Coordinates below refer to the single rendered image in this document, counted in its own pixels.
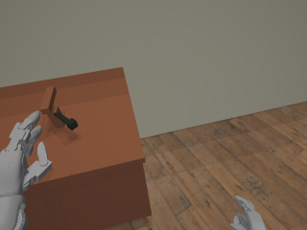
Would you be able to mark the counter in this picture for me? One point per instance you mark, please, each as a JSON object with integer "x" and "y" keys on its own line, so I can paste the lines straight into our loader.
{"x": 97, "y": 178}

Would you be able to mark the right robot hand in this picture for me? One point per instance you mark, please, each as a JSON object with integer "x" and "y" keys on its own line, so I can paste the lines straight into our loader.
{"x": 253, "y": 220}

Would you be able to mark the robot left forearm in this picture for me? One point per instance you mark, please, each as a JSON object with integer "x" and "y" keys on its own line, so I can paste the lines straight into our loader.
{"x": 12, "y": 215}

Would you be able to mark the left robot hand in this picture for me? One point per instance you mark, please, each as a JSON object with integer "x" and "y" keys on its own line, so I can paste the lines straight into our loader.
{"x": 13, "y": 162}

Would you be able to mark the tap lever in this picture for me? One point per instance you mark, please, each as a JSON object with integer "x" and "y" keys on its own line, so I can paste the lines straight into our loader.
{"x": 71, "y": 123}

